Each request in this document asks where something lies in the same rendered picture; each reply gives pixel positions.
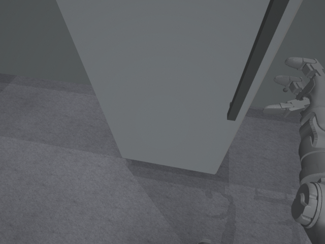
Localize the robot right shin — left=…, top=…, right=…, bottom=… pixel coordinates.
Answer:
left=199, top=239, right=211, bottom=243

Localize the robot right upper arm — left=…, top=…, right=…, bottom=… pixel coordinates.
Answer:
left=291, top=182, right=325, bottom=244

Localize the robot right forearm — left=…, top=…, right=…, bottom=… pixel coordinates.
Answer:
left=299, top=107, right=325, bottom=186

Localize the fridge door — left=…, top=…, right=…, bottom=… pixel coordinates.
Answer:
left=56, top=0, right=301, bottom=174

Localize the handle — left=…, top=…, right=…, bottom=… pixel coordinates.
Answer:
left=227, top=0, right=289, bottom=121

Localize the right robot hand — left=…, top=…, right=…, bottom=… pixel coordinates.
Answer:
left=263, top=57, right=325, bottom=118

